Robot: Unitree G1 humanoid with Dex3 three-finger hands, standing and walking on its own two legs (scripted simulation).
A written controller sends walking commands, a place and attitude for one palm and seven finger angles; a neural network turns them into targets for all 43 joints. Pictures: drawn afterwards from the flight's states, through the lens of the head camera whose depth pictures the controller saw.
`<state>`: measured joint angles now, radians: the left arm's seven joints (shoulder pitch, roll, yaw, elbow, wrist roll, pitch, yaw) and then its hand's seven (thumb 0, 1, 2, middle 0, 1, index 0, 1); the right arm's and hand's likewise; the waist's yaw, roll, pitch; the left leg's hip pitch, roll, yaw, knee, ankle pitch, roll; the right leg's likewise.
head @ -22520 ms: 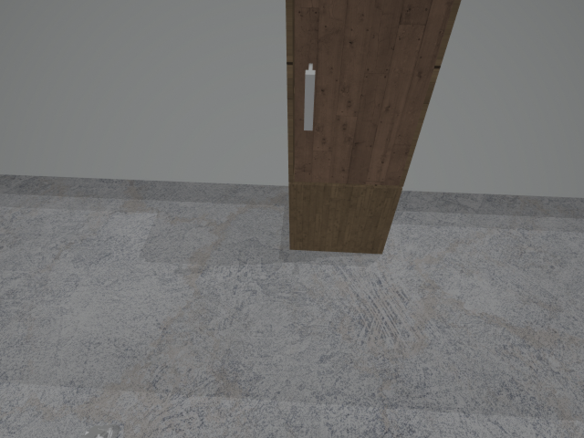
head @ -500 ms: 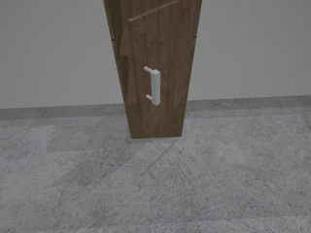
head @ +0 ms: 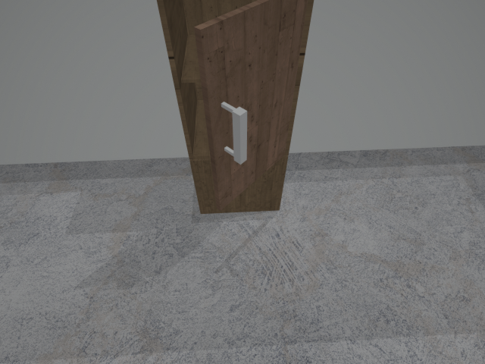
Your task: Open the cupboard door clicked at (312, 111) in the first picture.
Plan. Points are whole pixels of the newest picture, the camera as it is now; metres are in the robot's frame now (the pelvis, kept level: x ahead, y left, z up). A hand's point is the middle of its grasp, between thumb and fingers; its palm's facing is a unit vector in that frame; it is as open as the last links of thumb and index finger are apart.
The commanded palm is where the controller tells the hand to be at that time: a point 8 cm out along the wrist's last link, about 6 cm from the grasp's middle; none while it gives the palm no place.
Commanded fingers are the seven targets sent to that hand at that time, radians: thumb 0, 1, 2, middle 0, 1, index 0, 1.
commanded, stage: look to check the result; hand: left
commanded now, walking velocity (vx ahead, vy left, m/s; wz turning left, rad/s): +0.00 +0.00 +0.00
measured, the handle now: (233, 133) +0.64 +0.06 -0.02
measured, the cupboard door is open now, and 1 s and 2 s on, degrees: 45 45 45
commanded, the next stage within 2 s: walk to a spot facing it in 0.40 s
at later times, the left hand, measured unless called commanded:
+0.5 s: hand out of the picture +0.04 +0.19 -0.17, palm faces +0.00 -0.97 -0.24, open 7.4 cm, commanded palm none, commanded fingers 0.00 0.90 0.90 -0.20 -0.30 -0.20 -0.30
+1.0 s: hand out of the picture +0.09 +0.16 -0.18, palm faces -0.14 -0.95 -0.29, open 7.4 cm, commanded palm none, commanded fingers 0.00 0.90 0.90 -0.20 -0.30 -0.20 -0.30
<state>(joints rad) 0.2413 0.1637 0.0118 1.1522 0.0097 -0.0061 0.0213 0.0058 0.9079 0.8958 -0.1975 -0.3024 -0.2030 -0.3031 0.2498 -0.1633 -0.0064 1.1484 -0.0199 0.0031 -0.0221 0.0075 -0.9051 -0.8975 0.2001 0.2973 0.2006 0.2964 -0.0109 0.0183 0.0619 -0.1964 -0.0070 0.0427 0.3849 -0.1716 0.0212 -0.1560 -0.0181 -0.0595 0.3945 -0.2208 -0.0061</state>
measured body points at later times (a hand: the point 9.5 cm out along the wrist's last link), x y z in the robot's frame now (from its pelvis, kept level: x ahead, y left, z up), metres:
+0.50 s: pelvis +0.02 +0.00 +0.00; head +0.04 -0.01 +0.45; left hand +0.04 +0.24 -0.15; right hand +0.04 -0.25 -0.16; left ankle +0.02 +0.10 -0.74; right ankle +0.00 -0.11 -0.74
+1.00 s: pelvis +0.01 -0.04 -0.02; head +0.05 -0.08 +0.42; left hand +0.10 +0.21 -0.15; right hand +0.01 -0.29 -0.19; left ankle +0.01 +0.10 -0.72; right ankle -0.01 -0.11 -0.75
